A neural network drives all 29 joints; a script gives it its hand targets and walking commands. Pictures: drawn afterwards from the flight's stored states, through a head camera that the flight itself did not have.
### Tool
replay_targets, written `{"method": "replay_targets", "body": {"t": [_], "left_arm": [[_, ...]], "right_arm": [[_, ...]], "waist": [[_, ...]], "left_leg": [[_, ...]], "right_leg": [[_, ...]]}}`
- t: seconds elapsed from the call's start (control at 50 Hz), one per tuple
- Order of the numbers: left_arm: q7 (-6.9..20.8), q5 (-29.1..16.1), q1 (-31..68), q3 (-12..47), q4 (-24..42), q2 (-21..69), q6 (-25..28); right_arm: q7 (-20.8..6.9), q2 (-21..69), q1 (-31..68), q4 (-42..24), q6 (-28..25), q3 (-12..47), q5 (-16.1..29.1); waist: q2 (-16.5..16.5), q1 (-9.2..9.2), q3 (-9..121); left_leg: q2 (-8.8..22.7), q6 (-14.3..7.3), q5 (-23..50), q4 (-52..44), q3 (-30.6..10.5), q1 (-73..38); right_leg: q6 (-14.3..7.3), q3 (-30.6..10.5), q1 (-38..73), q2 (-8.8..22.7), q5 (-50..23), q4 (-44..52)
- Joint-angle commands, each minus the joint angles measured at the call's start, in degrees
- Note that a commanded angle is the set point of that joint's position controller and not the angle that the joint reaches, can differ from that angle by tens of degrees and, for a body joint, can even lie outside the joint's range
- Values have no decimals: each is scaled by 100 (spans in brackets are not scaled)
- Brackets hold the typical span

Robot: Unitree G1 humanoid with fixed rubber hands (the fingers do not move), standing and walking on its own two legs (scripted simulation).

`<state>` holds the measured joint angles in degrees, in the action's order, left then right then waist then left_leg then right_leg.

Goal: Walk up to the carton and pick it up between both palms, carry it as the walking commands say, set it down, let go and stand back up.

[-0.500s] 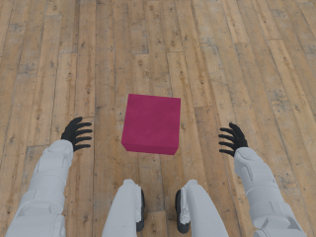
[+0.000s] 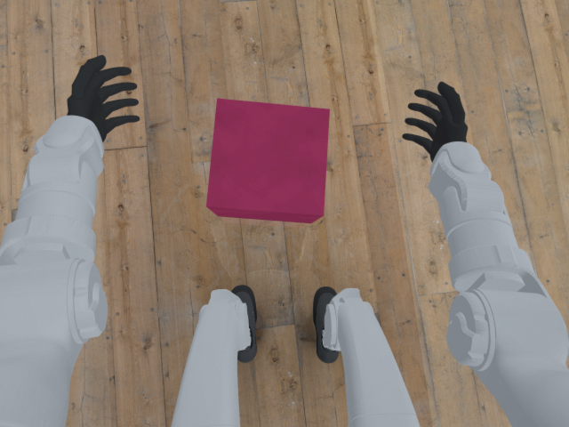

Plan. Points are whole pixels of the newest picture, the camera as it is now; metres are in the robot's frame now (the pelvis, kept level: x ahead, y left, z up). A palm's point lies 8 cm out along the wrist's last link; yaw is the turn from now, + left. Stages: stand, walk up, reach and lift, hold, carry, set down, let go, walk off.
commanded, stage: reach and lift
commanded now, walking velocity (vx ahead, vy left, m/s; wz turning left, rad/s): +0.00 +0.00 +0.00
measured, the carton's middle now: (269, 167) +0.54 +0.02 -0.54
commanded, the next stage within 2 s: none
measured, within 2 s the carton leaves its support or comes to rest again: neither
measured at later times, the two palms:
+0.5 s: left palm (122, 127) +0.51 +0.25 -0.16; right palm (423, 145) +0.48 -0.22 -0.16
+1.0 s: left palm (159, 158) +0.51 +0.24 -0.32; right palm (383, 172) +0.48 -0.21 -0.32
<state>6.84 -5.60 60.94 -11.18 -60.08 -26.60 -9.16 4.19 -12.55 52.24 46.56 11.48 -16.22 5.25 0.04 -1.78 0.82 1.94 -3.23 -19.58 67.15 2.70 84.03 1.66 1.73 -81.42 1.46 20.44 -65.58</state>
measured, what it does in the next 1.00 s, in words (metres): lowers itself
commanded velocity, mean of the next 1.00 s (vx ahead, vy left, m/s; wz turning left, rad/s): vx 0.00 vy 0.00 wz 0.00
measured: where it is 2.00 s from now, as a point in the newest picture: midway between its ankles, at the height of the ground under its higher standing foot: (286, 337)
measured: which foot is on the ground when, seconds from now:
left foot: down 0.00-1.00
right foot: down 0.00-1.00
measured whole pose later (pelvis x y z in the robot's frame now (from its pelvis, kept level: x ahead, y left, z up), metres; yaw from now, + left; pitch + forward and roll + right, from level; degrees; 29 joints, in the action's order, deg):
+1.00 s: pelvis -0.03 -0.01 -0.20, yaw -1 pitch +45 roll -4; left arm 4.5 -7.7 73.1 -9.3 -60.0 -29.6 -7.5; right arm 6.2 -15.3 65.1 49.7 7.8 -15.5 9.9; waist 0.4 -1.6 -3.5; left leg 3.0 -3.9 -28.6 108.6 1.4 125.2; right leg 1.4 1.7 -122.0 1.8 30.9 -108.0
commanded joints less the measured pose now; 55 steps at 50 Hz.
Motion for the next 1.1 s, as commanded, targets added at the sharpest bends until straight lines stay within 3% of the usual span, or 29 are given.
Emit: {"method": "replay_targets", "body": {"t": [0.0,0.1,0.18,0.34,0.46,0.6,0.74,1.08], "left_arm": [[-19,47,1657,-156,564,-829,189],[0,240,1601,-400,852,-820,215],[73,387,1433,-614,898,-769,257],[241,439,1413,-718,513,-785,426],[275,389,1650,-555,565,-929,402],[141,205,1989,-375,1009,-1216,283],[-3,-2,2229,-216,1026,-1307,200],[-502,-348,3014,352,228,-1045,383]], "right_arm": [[-79,-870,1384,-444,-242,-214,-5],[-147,-904,1352,-494,-355,-308,-65],[-185,-798,1260,-607,-443,-337,-108],[-145,-503,1327,-435,-540,-413,-118],[-17,-558,1526,-420,-493,-471,-73],[116,-755,1802,-763,-388,-319,130],[193,-873,2042,-807,-308,-107,340],[228,-1236,2750,211,-661,80,596]], "waist": [[-731,-57,5469],[-697,-68,5986],[-588,-4,5933],[-217,62,5362],[-291,27,5610],[-481,91,6441],[-512,124,6418],[-610,-74,5297]], "left_leg": [[-205,333,2544,-429,-724,-4640],[-196,305,3240,-440,-775,-4961],[-201,266,3377,-446,-757,-4536],[-308,224,2271,17,-513,-2318],[-383,267,1705,858,-333,-1458],[-399,297,1573,1820,-242,-1241],[-376,295,1320,2542,-240,-757],[-187,336,636,3946,-583,-414]], "right_leg": [[-19,122,626,-531,-814,533],[-34,137,520,-522,-1167,635],[-25,89,462,-493,-1410,616],[57,-34,333,-437,-1394,13],[71,-18,87,-483,-1100,-769],[74,76,-232,-532,-901,-1682],[100,137,-821,-531,-573,-2456],[91,321,-2547,-321,283,-4101]]}}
